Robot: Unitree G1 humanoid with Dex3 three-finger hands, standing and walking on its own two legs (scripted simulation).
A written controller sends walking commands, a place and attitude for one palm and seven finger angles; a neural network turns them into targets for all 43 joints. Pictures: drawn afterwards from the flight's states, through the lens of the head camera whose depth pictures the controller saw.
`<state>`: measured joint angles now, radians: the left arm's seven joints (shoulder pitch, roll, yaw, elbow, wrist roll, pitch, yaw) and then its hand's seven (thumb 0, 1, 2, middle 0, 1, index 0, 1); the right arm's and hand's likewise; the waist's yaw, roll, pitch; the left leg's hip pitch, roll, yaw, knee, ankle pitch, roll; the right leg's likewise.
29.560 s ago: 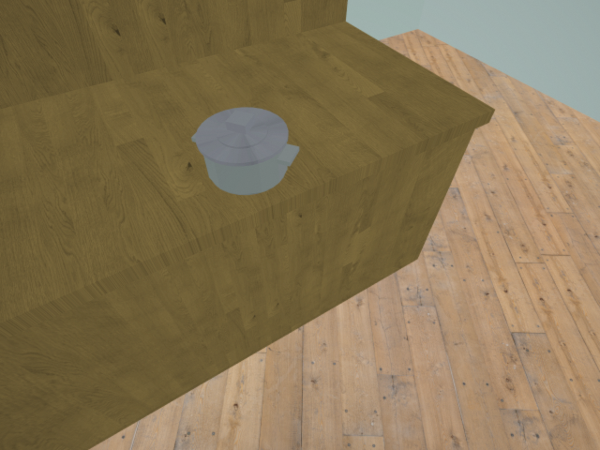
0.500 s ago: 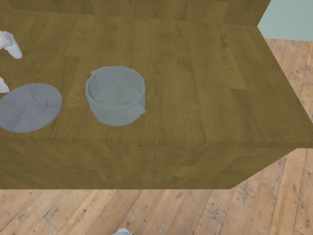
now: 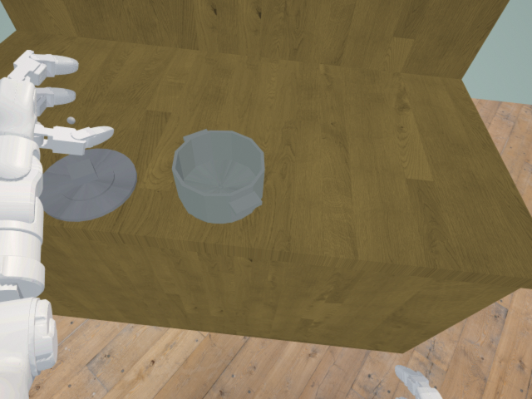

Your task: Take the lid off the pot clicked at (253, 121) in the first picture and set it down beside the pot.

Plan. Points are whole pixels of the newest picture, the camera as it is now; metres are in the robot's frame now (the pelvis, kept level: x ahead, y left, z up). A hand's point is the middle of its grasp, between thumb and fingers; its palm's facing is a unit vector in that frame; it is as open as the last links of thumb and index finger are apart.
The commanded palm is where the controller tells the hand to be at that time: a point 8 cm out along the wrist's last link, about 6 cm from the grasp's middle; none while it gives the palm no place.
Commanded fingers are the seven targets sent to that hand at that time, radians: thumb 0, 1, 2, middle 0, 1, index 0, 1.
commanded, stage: draw the hand back to the body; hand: left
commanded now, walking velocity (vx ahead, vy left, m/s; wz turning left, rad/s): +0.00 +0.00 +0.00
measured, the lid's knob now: (82, 172) +0.49 +0.37 -0.01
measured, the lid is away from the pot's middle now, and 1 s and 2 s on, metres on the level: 0.26 0.26 0.26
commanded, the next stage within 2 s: step back with the hand held close in 1.58 s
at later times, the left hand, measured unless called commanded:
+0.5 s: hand (76, 153) +0.36 +0.26 +0.18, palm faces +0.51 -0.82 -0.26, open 9.1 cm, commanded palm +0.30 +0.29 +0.19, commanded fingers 0.00 0.68 0.82 -0.23 -0.45 -0.23 -0.45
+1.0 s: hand (81, 212) +0.28 +0.23 +0.18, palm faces +0.47 -0.84 -0.29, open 7.5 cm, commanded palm +0.22 +0.25 +0.18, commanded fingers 0.00 0.90 0.90 -0.20 -0.30 -0.20 -0.30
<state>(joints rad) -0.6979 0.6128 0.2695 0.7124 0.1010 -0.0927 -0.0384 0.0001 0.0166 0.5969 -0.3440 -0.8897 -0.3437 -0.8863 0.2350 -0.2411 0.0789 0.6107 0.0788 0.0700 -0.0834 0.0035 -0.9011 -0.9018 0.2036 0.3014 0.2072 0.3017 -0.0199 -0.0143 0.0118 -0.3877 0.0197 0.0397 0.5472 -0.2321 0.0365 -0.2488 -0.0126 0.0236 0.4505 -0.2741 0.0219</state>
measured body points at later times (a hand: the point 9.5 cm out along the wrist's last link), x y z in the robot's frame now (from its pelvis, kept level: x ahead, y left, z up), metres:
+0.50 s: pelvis +0.03 -0.05 +0.01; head +0.03 -0.06 +0.46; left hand +0.33 +0.30 +0.20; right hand +0.18 -0.30 -0.09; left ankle +0.03 +0.09 -0.74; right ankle -0.03 -0.16 -0.74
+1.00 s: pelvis +0.03 -0.05 +0.01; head +0.02 -0.07 +0.46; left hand +0.25 +0.27 +0.19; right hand +0.22 -0.28 -0.08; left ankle +0.03 +0.09 -0.74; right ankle -0.03 -0.16 -0.74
